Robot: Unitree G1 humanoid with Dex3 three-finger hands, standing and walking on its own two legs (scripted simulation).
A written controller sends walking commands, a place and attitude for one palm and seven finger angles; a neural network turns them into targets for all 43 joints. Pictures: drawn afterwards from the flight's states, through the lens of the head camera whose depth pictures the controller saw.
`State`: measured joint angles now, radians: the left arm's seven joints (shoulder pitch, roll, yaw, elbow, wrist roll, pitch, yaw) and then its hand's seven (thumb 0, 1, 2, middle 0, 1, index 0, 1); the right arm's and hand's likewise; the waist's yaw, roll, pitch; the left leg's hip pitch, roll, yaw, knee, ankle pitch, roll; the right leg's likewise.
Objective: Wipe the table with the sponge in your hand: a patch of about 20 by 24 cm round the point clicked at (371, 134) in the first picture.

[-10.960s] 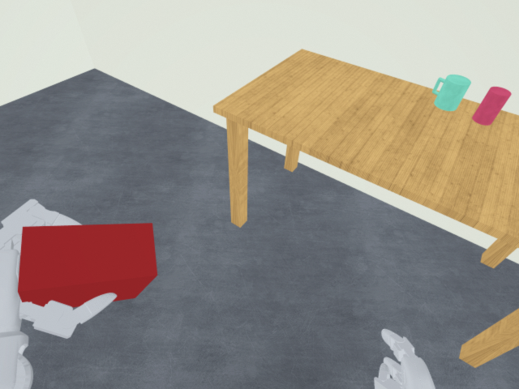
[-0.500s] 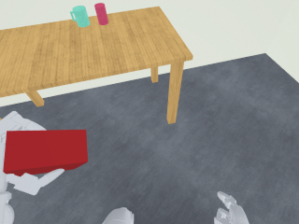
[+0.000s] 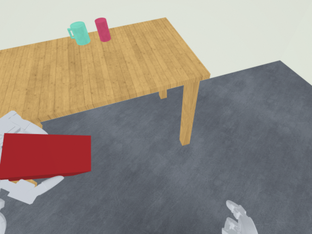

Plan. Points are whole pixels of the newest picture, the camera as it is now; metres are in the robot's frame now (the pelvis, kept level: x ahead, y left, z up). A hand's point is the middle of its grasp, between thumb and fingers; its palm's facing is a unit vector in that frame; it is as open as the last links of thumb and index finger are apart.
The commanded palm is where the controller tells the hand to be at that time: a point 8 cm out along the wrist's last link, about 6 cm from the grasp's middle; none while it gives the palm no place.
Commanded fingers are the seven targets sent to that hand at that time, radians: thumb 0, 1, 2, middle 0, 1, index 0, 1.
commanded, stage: take the last steps up to it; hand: left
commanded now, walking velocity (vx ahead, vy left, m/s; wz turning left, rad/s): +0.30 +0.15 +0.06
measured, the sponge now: (58, 158) +0.23 +0.19 +0.16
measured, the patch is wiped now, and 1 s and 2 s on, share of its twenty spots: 0.00 0.00 0.00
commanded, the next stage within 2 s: come to a stop and stand still in 1.06 s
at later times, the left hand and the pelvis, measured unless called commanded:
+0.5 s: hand (15, 98) +0.35 +0.32 +0.19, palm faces +0.38 -0.81 -0.45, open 10.4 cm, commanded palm +0.28 +0.35 +0.19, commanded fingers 0.00 0.10 1.30 -1.20 -1.60 -1.20 -1.60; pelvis +0.11 +0.08 +0.01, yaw -2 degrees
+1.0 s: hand (40, 81) +0.42 +0.29 +0.18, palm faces +0.30 -0.81 -0.51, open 10.3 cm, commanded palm +0.36 +0.36 +0.19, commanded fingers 0.00 0.10 1.30 -1.20 -1.60 -1.20 -1.60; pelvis +0.20 +0.08 +0.02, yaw +0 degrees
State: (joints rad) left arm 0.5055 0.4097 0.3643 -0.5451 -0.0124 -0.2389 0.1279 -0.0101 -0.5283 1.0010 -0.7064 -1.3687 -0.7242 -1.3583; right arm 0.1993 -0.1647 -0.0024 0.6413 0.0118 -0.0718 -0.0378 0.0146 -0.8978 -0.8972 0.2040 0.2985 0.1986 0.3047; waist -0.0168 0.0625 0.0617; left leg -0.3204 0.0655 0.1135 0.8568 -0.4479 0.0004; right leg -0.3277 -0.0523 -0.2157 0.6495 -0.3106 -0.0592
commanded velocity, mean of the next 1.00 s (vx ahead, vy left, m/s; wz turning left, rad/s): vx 0.24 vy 0.15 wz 0.01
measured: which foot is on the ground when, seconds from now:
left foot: up 0.00-0.32, down 0.34-0.72, up 0.74-1.00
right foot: down 0.00-0.34, up 0.36-0.68, down 0.70-1.00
